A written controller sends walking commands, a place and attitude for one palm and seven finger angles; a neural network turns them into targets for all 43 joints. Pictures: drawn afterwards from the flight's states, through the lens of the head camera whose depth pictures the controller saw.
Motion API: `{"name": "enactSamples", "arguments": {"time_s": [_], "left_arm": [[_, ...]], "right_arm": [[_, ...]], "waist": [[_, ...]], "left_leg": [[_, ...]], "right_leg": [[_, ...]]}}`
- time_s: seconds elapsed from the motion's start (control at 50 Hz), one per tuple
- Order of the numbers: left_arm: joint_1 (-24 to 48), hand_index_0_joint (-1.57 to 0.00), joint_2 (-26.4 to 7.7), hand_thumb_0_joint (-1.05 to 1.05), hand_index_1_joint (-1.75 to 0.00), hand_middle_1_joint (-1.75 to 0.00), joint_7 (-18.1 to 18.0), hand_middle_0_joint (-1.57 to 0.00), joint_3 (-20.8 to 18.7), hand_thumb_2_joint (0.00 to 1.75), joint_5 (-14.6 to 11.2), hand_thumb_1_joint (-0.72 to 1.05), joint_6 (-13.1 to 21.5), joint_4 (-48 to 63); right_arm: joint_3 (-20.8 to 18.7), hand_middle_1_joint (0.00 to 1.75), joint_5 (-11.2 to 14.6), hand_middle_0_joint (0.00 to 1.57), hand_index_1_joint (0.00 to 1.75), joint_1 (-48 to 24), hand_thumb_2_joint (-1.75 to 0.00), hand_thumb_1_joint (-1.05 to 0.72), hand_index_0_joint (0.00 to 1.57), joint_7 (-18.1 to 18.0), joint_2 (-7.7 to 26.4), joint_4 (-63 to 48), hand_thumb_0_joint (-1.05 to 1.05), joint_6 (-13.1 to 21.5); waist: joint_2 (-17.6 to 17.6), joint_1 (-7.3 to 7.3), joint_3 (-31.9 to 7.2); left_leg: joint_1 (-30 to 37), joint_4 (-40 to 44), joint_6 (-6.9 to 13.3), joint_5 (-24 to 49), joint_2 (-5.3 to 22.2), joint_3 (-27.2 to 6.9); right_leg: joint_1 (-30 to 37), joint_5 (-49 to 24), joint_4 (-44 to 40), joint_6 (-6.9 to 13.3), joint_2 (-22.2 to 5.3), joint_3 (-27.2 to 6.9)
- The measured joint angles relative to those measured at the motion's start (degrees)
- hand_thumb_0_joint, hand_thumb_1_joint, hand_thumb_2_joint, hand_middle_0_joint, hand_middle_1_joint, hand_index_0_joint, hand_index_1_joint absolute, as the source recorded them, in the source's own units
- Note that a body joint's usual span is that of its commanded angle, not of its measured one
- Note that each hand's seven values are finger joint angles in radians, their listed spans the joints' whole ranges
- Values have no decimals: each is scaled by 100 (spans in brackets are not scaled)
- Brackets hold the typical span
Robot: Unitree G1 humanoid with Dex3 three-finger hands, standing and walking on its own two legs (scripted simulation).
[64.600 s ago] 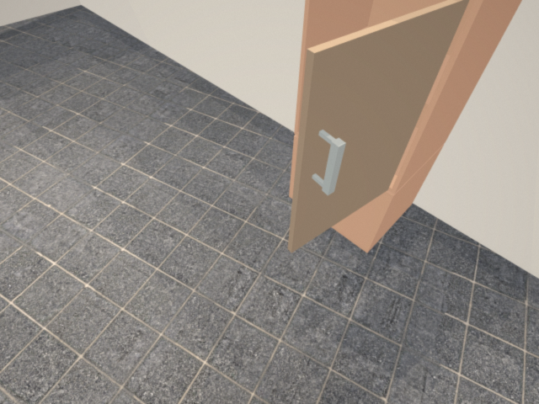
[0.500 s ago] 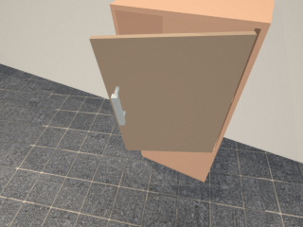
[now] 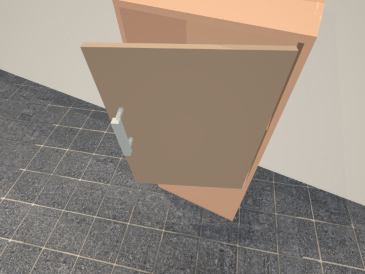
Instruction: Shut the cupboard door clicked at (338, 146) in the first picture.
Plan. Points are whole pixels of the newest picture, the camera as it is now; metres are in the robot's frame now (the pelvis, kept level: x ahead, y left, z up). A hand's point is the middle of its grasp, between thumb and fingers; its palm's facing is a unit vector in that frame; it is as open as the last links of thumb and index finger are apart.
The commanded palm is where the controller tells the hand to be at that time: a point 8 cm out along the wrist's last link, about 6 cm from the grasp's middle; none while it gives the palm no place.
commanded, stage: look again from close up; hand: left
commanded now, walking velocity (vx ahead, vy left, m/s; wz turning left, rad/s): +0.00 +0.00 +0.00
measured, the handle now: (124, 132) +0.46 +0.19 +0.01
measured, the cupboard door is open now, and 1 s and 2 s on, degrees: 22 22 22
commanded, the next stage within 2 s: raise the hand and make a fist in 0.04 s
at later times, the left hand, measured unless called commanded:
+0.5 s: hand (112, 273) +0.14 +0.16 -0.05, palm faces -0.04 -1.00 +0.00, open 6.4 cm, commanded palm +0.11 +0.23 -0.05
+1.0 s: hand (80, 267) +0.14 +0.22 -0.02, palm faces +0.07 -1.00 -0.06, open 4.1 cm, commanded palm +0.11 +0.25 -0.02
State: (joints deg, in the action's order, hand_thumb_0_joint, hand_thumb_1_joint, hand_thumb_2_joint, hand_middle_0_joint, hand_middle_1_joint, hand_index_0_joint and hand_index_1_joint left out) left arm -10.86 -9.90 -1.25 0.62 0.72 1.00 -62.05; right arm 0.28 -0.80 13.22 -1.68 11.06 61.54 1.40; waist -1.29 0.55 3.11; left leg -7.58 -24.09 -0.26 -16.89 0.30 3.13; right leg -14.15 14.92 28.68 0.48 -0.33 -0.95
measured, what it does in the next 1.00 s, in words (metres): lowers itself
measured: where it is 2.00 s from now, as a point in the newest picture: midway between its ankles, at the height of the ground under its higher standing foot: outside the picture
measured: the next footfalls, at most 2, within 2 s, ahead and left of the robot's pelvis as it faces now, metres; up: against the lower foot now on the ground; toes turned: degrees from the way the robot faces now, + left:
none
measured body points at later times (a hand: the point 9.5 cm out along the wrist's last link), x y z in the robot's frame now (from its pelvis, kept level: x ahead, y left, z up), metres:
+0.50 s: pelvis -0.04 -0.02 -0.07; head +0.01 -0.01 +0.38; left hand +0.13 +0.21 -0.05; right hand +0.19 -0.26 -0.11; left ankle -0.05 +0.12 -0.74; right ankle +0.00 -0.11 -0.74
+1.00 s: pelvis -0.06 +0.02 -0.08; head -0.01 +0.03 +0.37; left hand +0.13 +0.27 -0.02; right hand +0.09 -0.20 -0.16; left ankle -0.05 +0.12 -0.74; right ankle +0.00 -0.11 -0.74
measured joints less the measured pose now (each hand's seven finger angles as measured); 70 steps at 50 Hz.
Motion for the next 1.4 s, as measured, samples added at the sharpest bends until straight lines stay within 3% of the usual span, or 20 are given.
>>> {"name": "enactSamples", "arguments": {"time_s": [0.16,0.18,0.2,0.26,0.32,0.44,0.5,0.56,0.68,0.74,0.8,0.86,0.9,0.94,1.0,1.08,1.18,1.26,1.34,1.4], "left_arm": [[94,-20,-40,1,-30,-30,-45,-20,-42,90,-6,91,39,43],[-128,-21,-24,1,-30,-30,39,-20,-385,90,-185,91,-314,955],[-457,-21,-87,1,-30,-30,-6,-20,-465,90,-365,91,-269,1983],[-1005,-22,-111,2,-31,-31,-188,-21,-476,90,-804,91,245,4089],[-910,-23,31,2,-34,-33,77,-23,-648,90,-1069,91,941,4962],[-802,-31,118,0,-43,-42,1759,-31,-875,90,-1461,91,2995,4856],[-1012,-36,4,0,-48,-47,2494,-36,-847,90,-1456,91,3347,4696],[-1252,-42,-139,1,-54,-53,2631,-42,-875,90,-1559,91,3260,4906],[-1142,-53,-295,2,-65,-65,2192,-52,-878,90,-1831,90,3134,6154],[-752,-58,-330,2,-71,-71,2179,-57,-677,90,-1730,91,2724,6481],[-547,-63,-374,2,-77,-77,2209,-63,-470,90,-1535,91,1930,6506],[-693,-69,-399,2,-83,-83,2059,-68,-461,90,-1465,91,1218,6484],[-940,-72,-372,2,-87,-87,1812,-72,-574,90,-1510,90,1043,6572],[-1185,-76,-359,2,-91,-91,1527,-76,-726,90,-1540,90,1160,6717],[-1406,-81,-390,2,-97,-97,1261,-81,-913,90,-1529,90,1675,6882],[-1377,-88,-424,2,-105,-105,1443,-88,-828,90,-1511,91,2131,6930],[-1263,-98,-502,2,-115,-115,1863,-97,-553,90,-1440,91,1778,6856],[-1365,-105,-554,2,-123,-123,1744,-105,-701,90,-1531,90,1527,7095],[-1376,-113,-503,2,-131,-131,1565,-112,-964,90,-1641,90,1604,7263],[-1268,-118,-480,2,-137,-137,1668,-118,-982,90,-1617,91,1590,7159]], "right_arm": [[-35,30,14,20,30,-69,-90,-91,19,8,44,29,1,-35],[-49,30,6,20,30,-18,-90,-91,20,-106,30,-183,1,73],[-11,30,85,20,30,102,-90,-91,20,-278,25,-447,1,329],[-71,30,247,20,30,440,-90,-91,20,-384,194,-990,1,1054],[-258,30,238,20,30,334,-90,-91,19,-277,307,-1444,1,1416],[-388,30,127,20,30,-362,-90,-91,19,45,273,-2429,1,1642],[-408,30,135,20,30,-505,-90,-91,19,99,383,-2889,1,1648],[-429,30,152,20,30,-565,-90,-91,19,43,493,-3185,1,1618],[-148,30,181,20,30,-537,-90,-91,19,-143,395,-3197,1,1542],[81,30,233,20,30,-406,-90,-91,20,-180,236,-3173,1,1431],[244,30,294,21,30,-180,-90,-91,20,-175,43,-3223,2,1239],[304,30,307,21,30,117,-90,-90,20,-181,-83,-3309,2,1053],[281,30,289,21,30,319,-90,-90,20,-193,-100,-3343,2,997],[235,30,248,21,30,490,-90,-90,20,-207,-60,-3335,2,1010],[161,30,180,21,30,635,-90,-90,20,-172,98,-3266,2,1094],[91,30,160,21,30,542,-90,-90,20,-134,372,-3191,2,1207],[33,30,225,21,30,239,-90,-90,20,-176,434,-3310,2,1225],[23,30,225,20,30,131,-90,-91,20,-204,290,-3513,2,1162],[84,30,205,20,30,110,-90,-91,20,-165,218,-3634,2,1074],[160,30,203,20,30,84,-90,-90,20,-127,234,-3658,1,1017]], "waist": [[-15,7,-16],[15,-9,130],[90,-37,176],[-25,18,-162],[-124,105,-562],[287,45,-864],[446,-83,-883],[414,-224,-866],[136,-375,-834],[-15,-306,-842],[-77,-145,-855],[-55,24,-865],[-20,81,-874],[15,83,-887],[36,42,-930],[-20,-4,-921],[-13,11,-884],[31,-7,-910],[-5,-80,-976],[-51,-127,-999]], "left_leg": [[-30,-104,-86,-53,130,-57],[-134,-434,-51,-105,173,1],[-264,-740,-16,-177,165,1],[-469,-1025,-120,-585,122,-230],[-964,-1380,-87,-589,14,-346],[-2539,-2557,-114,-864,-48,-246],[-3333,-3321,-129,-1085,-26,-290],[-3937,-4027,-143,-1300,-1,-402],[-4472,-4815,-61,-1530,-2,-608],[-4511,-4870,-2,-1513,-16,-626],[-4401,-4678,57,-1419,-29,-527],[-4177,-4350,119,-1304,-38,-379],[-4023,-4154,146,-1250,-38,-309],[-3921,-4033,162,-1225,-40,-285],[-3920,-4023,178,-1245,-67,-332],[-4044,-4196,204,-1340,-106,-425],[-3993,-4186,221,-1399,-96,-407],[-3748,-3989,193,-1397,-64,-395],[-3557,-3833,162,-1393,-56,-462],[-3515,-3792,144,-1400,-59,-514]], "right_leg": [[85,14,-87,80,106,106],[103,36,0,82,125,123],[-28,136,282,90,112,108],[-291,515,815,100,54,284],[-706,603,1120,62,-70,386],[-2370,864,2379,95,-146,259],[-3110,1024,3030,126,-141,294],[-3610,1176,3564,144,-132,398],[-3951,1295,4064,90,-142,590],[-3939,1242,4033,37,-151,605],[-3855,1126,3842,-20,-155,507],[-3697,1002,3566,-65,-152,363],[-3574,938,3394,-86,-146,294],[-3476,909,3274,-92,-144,272],[-3435,936,3233,-103,-170,318],[-3484,1029,3334,-134,-211,408],[-3441,1065,3317,-170,-198,387],[-3218,1062,3139,-158,-163,376],[-2998,1077,2973,-139,-153,444],[-2935,1099,2926,-127,-156,496]]}}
